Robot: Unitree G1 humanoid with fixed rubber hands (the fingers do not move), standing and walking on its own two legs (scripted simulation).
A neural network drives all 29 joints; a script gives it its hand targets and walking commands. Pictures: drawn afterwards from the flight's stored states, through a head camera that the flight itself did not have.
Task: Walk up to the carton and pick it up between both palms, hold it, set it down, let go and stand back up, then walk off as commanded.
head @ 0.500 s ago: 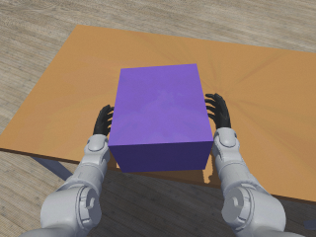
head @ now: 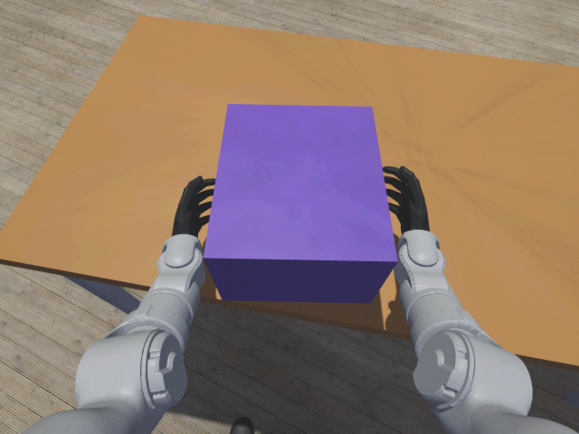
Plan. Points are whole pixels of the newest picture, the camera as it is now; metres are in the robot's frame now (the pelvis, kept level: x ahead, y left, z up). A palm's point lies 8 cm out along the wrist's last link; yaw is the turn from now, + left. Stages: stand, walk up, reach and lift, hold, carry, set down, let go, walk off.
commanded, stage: set down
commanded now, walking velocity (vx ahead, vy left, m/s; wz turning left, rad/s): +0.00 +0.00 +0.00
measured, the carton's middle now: (298, 202) +0.47 +0.03 -0.04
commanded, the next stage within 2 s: none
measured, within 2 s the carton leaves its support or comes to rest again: neither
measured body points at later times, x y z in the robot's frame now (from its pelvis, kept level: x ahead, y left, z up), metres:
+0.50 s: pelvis -0.01 +0.01 -0.01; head +0.12 +0.02 +0.43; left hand +0.40 +0.20 -0.03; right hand +0.43 -0.14 -0.01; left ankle -0.01 +0.15 -0.74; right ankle -0.03 -0.13 -0.74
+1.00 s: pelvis -0.01 +0.00 -0.01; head +0.12 +0.02 +0.42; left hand +0.40 +0.20 -0.03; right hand +0.43 -0.14 -0.01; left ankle -0.01 +0.15 -0.74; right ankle -0.03 -0.13 -0.74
